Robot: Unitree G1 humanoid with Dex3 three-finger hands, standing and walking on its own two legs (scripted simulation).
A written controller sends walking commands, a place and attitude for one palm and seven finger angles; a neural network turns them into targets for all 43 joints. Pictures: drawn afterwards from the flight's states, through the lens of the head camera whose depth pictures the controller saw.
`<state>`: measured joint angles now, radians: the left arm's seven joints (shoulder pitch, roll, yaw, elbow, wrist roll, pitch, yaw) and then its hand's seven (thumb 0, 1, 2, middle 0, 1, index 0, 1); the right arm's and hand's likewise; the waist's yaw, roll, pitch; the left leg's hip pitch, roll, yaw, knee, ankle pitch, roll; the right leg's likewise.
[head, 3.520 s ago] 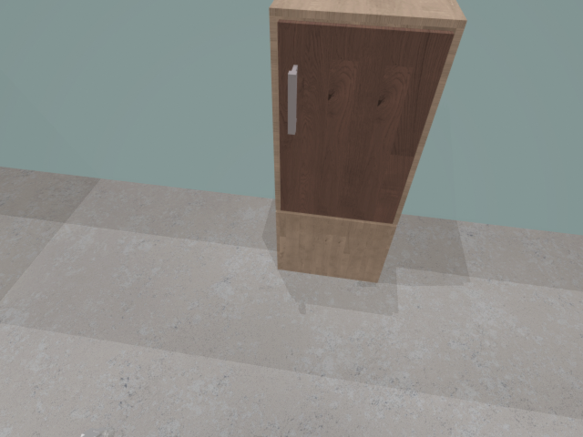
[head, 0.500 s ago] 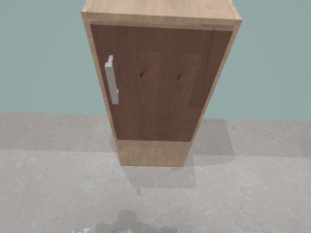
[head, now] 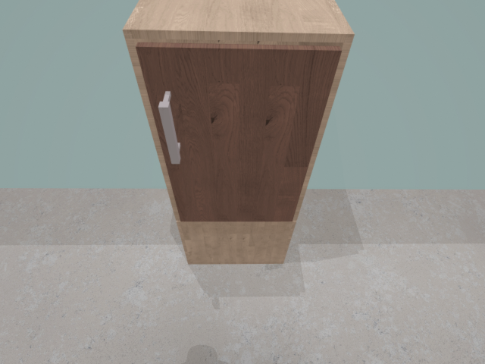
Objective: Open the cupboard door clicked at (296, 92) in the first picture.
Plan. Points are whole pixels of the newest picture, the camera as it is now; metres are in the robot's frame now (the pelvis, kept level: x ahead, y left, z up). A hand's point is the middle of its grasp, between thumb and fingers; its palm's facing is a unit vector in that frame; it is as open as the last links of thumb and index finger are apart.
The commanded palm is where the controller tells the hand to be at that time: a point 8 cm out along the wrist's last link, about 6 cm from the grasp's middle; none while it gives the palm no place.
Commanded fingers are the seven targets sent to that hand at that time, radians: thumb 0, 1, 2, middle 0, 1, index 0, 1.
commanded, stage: come to a stop and stand still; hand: left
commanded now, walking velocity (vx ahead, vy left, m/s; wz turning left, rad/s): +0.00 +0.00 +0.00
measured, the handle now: (171, 129) +0.56 +0.19 +0.05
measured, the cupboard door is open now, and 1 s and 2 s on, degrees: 0 0 0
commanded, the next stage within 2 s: look again from close up in 0.82 s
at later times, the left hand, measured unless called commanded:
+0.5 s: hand out of the picture +0.03 +0.13 -0.17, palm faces +0.04 -0.98 -0.21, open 7.3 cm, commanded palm none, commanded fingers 0.00 0.90 0.90 -0.20 -0.30 -0.20 -0.30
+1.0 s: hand out of the picture +0.03 +0.13 -0.17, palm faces +0.06 -0.97 -0.22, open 7.3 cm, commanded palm none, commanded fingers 0.00 0.90 0.90 -0.20 -0.30 -0.20 -0.30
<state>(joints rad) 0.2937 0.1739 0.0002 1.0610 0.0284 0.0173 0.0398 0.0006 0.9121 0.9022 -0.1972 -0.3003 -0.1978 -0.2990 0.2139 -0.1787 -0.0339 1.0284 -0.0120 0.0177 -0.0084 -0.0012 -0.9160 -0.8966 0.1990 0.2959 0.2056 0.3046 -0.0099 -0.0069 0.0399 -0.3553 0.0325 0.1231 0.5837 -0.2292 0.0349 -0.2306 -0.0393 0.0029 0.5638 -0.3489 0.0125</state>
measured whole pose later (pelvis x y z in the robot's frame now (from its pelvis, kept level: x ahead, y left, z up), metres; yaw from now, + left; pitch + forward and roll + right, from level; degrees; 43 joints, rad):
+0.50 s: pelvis +0.02 -0.05 +0.01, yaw +2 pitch -1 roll +1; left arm 0.29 0.15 -0.01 1.07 0.01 -0.02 0.04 0.00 0.92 0.90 -0.20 -0.30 -0.20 -0.30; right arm 0.30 -0.14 0.01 1.11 -0.01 -0.01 -0.02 0.00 -0.91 -0.90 0.20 0.30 0.20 0.30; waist -0.01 0.01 0.03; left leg -0.27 0.06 0.07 0.51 -0.22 -0.03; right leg -0.16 0.00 -0.04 0.54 -0.36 -0.03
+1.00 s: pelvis +0.04 -0.05 +0.01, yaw +2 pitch -1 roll +1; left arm 0.29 0.18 0.00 1.10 0.02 -0.01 0.03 0.00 0.91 0.90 -0.20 -0.30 -0.20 -0.30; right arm 0.20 -0.17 0.01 1.11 -0.01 -0.01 -0.03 0.00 -0.91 -0.90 0.20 0.30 0.20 0.30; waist 0.02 -0.01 0.03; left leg -0.22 0.06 0.07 0.47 -0.23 -0.04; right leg -0.09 0.01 -0.05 0.48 -0.36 -0.03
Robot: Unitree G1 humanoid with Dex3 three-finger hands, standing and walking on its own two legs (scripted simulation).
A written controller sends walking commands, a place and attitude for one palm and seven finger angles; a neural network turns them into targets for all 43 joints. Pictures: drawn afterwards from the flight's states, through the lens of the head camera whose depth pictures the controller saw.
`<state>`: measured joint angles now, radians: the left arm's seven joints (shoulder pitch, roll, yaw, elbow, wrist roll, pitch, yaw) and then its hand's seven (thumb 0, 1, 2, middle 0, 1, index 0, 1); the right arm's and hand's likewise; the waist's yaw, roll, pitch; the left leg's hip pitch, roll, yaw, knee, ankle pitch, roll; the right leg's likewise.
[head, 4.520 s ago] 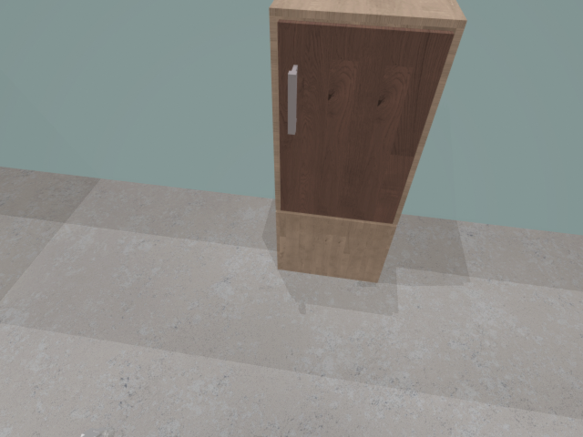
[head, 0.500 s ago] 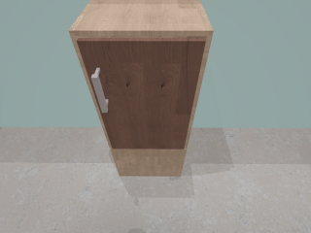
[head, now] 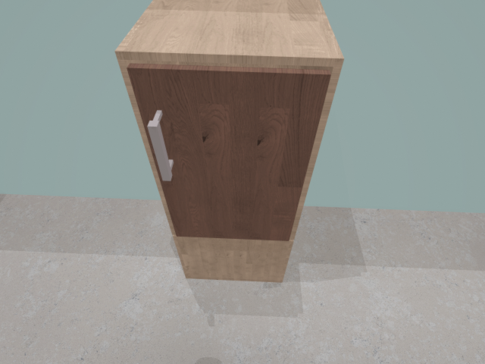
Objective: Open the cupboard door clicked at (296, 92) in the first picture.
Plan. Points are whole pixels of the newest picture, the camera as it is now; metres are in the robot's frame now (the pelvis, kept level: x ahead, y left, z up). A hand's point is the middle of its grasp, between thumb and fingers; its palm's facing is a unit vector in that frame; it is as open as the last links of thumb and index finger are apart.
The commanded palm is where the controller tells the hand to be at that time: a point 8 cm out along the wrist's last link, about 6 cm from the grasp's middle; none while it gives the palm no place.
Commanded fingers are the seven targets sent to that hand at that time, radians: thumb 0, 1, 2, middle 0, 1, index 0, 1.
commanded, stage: look again from close up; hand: left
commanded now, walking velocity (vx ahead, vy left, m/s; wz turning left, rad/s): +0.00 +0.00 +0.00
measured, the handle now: (163, 147) +0.53 +0.22 +0.04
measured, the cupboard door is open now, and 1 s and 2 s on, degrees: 0 0 0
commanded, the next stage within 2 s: raise the hand with hooked fingers in 0.42 s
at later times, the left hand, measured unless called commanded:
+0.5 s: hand out of the picture +0.02 +0.19 -0.17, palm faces +0.02 -0.97 -0.22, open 7.3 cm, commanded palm none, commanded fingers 0.00 0.90 0.90 -0.20 -0.30 -0.20 -0.30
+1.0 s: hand out of the picture +0.13 +0.21 -0.05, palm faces +0.10 -1.00 +0.00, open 8.9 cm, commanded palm +0.13 +0.27 -0.03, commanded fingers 0.00 0.32 0.65 -0.24 -0.68 -0.24 -0.68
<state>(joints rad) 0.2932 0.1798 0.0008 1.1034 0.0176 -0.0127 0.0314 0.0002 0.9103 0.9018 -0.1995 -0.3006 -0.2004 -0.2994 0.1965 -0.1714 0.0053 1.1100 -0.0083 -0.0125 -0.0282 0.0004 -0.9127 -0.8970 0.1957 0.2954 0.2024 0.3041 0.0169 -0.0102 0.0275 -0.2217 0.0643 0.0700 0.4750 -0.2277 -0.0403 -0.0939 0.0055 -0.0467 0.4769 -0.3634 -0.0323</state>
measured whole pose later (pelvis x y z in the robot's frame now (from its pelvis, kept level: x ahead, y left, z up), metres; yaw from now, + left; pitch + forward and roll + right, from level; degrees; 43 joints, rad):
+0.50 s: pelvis +0.01 +0.01 +0.00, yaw +0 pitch -1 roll +1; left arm 0.27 0.19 0.00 1.10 0.02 -0.01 0.03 0.00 0.91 0.90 -0.20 -0.30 -0.20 -0.30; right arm 0.22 -0.17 0.00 1.14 -0.01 -0.01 -0.03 0.00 -0.91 -0.90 0.20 0.30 0.20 0.30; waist 0.01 -0.02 0.03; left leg -0.21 0.05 0.08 0.45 -0.23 -0.03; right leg -0.08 -0.01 -0.04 0.45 -0.36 -0.02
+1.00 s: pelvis -0.07 +0.01 -0.09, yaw +2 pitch +10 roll -1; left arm 0.37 0.20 0.17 0.13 -0.28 -0.44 -0.30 0.01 0.54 0.75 -0.23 -0.53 -0.23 -0.53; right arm 0.16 -0.26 -0.04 0.50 0.03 -0.23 -0.07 0.01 -0.91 -0.90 0.20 0.30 0.20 0.30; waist 0.04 0.00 -0.12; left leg -0.90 0.07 -0.01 1.13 -0.41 -0.02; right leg -0.74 -0.01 -0.11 1.16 -0.59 -0.04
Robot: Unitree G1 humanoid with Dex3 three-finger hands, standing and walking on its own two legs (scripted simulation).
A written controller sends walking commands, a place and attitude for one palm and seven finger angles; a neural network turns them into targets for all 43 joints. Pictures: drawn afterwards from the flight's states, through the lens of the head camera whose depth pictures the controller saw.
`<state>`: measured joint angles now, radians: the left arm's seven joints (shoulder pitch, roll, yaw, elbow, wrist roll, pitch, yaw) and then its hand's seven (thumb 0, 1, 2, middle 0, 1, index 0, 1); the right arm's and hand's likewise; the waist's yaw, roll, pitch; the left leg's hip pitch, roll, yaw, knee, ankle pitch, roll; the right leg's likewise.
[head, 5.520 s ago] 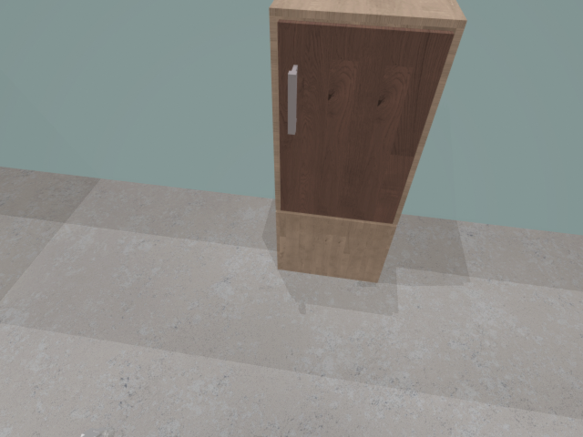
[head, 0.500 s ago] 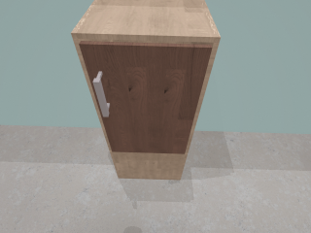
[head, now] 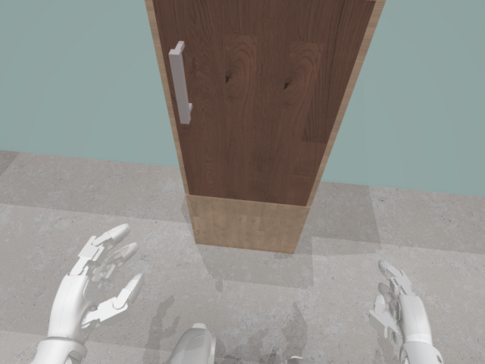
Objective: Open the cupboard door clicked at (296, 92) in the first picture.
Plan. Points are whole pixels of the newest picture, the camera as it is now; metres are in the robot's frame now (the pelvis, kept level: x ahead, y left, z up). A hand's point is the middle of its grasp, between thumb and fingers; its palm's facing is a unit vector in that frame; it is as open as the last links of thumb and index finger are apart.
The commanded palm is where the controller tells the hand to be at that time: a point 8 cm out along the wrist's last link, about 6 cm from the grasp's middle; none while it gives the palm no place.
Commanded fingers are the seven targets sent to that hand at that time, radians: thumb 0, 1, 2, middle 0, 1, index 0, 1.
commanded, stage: raise the hand with hooked fingers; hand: left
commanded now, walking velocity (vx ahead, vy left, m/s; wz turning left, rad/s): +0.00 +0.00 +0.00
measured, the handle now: (183, 84) +0.60 +0.19 +0.13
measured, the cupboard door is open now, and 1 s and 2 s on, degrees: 0 0 0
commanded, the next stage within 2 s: move the hooked fingers beside the handle in 1.62 s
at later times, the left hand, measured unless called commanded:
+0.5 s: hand (95, 241) +0.26 +0.25 +0.09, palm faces +0.00 -1.00 -0.05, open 11.9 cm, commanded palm +0.23 +0.30 +0.10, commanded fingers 0.00 -0.27 0.40 -0.28 -1.05 -0.28 -1.05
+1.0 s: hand (57, 201) +0.29 +0.29 +0.14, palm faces +0.03 -1.00 -0.05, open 13.9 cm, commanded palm +0.26 +0.34 +0.14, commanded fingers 0.00 -0.50 0.30 -0.30 -1.20 -0.30 -1.20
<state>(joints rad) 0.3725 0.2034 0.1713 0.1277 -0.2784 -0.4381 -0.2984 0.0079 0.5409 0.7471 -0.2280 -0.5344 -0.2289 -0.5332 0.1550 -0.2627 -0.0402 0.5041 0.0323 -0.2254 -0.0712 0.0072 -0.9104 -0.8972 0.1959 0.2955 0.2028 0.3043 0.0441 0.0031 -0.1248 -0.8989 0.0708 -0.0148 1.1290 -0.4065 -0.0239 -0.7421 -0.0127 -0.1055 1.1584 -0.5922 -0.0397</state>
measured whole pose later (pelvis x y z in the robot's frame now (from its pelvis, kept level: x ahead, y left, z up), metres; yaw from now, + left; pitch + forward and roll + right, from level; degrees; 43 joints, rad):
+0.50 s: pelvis +0.00 +0.03 +0.03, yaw -1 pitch +9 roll -3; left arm 0.22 0.30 0.26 0.14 -0.31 -0.33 -0.32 0.00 -0.04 0.50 -0.27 -0.91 -0.27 -0.91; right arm 0.31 -0.27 0.01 0.61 0.04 -0.24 -0.08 0.01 -0.91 -0.90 0.20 0.30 0.21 0.30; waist -0.01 0.04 -0.08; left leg -0.78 0.06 0.02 0.97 -0.35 0.02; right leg -0.62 -0.02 -0.08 0.95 -0.49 0.01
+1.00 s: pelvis +0.01 +0.03 +0.05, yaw +0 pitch +5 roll -3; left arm 0.01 0.40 0.37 0.32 -0.34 -0.21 -0.45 -0.01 -0.48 0.31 -0.30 -1.19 -0.30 -1.19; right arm 0.25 -0.26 0.07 0.58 0.05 -0.21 -0.10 0.01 -0.91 -0.90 0.20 0.30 0.21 0.31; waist 0.02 0.04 -0.06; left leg -0.63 0.05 0.01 0.83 -0.30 0.01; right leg -0.45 -0.01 -0.09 0.80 -0.43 0.00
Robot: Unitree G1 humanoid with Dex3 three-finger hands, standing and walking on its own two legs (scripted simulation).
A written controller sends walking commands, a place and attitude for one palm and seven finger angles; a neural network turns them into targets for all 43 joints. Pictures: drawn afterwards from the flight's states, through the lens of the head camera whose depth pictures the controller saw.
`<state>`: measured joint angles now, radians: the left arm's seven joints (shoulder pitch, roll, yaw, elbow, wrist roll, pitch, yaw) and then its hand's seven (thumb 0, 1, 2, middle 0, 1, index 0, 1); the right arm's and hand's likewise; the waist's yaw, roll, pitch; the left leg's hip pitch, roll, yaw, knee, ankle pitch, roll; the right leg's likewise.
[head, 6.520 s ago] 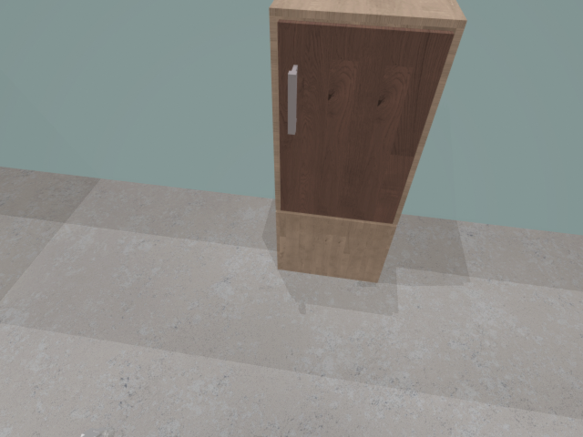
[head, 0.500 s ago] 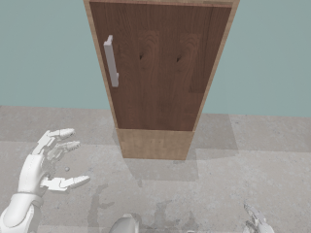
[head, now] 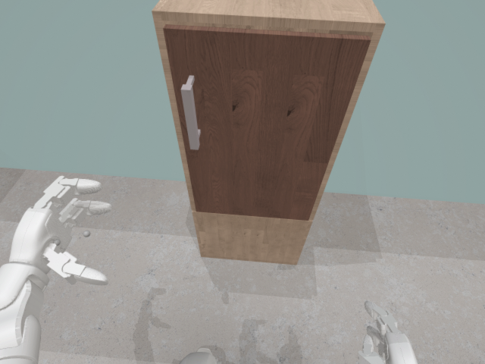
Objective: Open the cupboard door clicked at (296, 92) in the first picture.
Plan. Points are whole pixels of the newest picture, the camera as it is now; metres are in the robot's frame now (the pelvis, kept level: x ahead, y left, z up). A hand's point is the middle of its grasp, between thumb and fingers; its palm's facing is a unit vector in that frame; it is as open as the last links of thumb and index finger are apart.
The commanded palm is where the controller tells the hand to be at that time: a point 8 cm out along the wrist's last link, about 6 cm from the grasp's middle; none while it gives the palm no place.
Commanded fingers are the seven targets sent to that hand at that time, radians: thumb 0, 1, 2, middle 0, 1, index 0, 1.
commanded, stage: raise the hand with hooked fingers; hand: left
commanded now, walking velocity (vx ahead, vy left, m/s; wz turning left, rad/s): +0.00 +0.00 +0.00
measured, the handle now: (193, 114) +0.59 +0.16 +0.08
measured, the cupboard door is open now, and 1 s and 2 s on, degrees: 0 0 0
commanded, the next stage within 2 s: move the hooked fingers beside the handle in 0.62 s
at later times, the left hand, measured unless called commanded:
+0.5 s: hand (95, 219) +0.29 +0.25 +0.10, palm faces +0.02 -1.00 -0.03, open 14.0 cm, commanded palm +0.27 +0.30 +0.10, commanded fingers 0.00 -0.50 0.30 -0.30 -1.20 -0.30 -1.20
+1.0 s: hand (105, 201) +0.33 +0.25 +0.10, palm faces +0.00 -1.00 +0.00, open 14.0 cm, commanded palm +0.31 +0.30 +0.09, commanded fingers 0.00 -0.50 0.30 -0.30 -1.20 -0.30 -1.20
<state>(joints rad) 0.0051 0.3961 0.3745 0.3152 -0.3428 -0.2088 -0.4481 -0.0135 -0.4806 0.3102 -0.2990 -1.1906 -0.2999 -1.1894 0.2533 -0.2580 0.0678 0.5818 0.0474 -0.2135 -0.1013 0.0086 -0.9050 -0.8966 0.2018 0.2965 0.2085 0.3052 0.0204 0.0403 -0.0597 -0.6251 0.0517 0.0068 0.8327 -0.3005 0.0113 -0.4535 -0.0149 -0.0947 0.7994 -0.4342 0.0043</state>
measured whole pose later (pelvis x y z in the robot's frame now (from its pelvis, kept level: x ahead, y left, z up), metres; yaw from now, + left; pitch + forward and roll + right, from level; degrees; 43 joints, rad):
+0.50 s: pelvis +0.00 -0.01 +0.00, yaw -1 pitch +5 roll -2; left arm -0.06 0.41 0.42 0.41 -0.36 -0.22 -0.49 -0.02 -0.50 0.30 -0.30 -1.20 -0.30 -1.20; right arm 0.30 -0.29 0.04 0.59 0.05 -0.20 -0.10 0.01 -0.91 -0.90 0.20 0.30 0.21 0.30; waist 0.00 0.04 -0.05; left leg -0.59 0.07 0.02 0.79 -0.29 0.00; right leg -0.44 0.00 -0.08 0.78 -0.42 -0.01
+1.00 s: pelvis +0.00 -0.01 +0.00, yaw -1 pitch +6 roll -2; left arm -0.26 0.43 0.39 0.58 -0.32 -0.22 -0.49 -0.02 -0.50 0.30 -0.30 -1.20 -0.30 -1.20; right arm 0.27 -0.29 0.05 0.61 0.05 -0.18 -0.11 0.01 -0.91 -0.90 0.20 0.30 0.21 0.31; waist 0.00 0.03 -0.05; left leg -0.64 0.06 0.01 0.82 -0.29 0.00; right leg -0.48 0.00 -0.09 0.81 -0.43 -0.01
